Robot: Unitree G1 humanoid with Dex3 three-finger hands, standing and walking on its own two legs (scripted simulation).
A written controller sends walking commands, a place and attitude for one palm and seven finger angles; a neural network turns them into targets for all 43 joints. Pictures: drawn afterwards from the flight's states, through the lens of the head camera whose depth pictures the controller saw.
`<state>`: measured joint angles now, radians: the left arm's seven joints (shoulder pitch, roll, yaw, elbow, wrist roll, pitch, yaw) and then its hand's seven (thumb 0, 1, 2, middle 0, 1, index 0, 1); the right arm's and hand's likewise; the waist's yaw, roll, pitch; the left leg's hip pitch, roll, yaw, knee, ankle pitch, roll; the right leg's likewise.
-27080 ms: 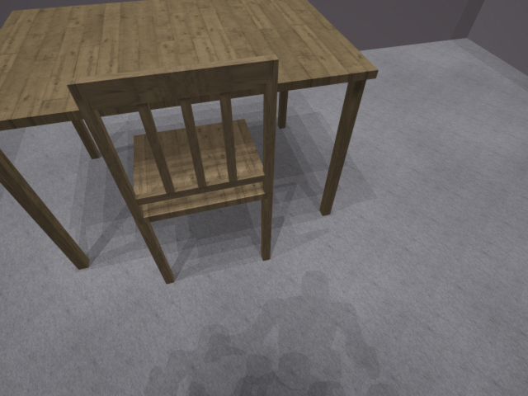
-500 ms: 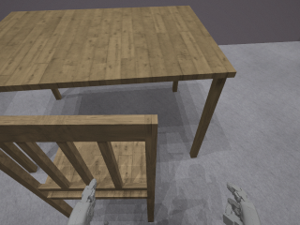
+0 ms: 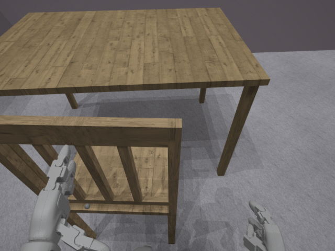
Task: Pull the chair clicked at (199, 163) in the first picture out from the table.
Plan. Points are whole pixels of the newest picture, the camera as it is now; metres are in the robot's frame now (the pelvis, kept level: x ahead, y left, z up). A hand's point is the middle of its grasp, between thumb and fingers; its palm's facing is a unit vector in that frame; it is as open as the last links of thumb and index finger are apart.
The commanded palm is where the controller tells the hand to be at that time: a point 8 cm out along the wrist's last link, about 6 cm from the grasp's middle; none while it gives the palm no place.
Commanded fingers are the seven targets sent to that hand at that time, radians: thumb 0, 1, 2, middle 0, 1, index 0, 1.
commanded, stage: draw the hand back to the body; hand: left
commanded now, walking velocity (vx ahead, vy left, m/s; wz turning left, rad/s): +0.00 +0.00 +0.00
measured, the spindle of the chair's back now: (98, 175) +0.32 +0.23 -0.03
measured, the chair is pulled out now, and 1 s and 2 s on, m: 0.19 0.19 0.19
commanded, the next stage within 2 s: step back with the hand held close in 1.04 s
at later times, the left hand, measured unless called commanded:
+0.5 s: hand (28, 165) +0.21 +0.26 +0.18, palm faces +0.37 -0.84 -0.40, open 11.7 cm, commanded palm +0.17 +0.30 +0.21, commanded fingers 0.00 0.65 0.78 -0.17 -0.25 -0.17 -0.25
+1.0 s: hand (20, 149) +0.23 +0.26 +0.21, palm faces +0.42 -0.82 -0.39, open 7.5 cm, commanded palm +0.18 +0.31 +0.24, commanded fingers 0.00 0.90 0.90 -0.20 -0.30 -0.20 -0.30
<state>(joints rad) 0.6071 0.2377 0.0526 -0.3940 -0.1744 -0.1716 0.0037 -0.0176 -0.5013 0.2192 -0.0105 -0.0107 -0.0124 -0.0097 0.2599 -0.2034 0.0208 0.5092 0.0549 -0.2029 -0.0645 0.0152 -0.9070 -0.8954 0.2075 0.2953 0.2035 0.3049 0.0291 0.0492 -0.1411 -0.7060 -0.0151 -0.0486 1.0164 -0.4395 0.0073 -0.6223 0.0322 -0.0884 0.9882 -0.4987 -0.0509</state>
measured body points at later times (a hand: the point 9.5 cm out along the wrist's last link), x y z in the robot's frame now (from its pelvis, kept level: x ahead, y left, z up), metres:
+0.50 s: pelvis +0.04 +0.02 +0.05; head +0.02 +0.00 +0.50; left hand +0.19 +0.30 +0.21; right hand +0.25 -0.18 -0.02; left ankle +0.04 +0.11 -0.68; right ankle +0.00 -0.09 -0.68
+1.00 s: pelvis +0.04 +0.01 +0.06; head +0.02 -0.01 +0.51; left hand +0.20 +0.30 +0.24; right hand +0.24 -0.22 -0.02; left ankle +0.04 +0.11 -0.68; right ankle +0.00 -0.09 -0.68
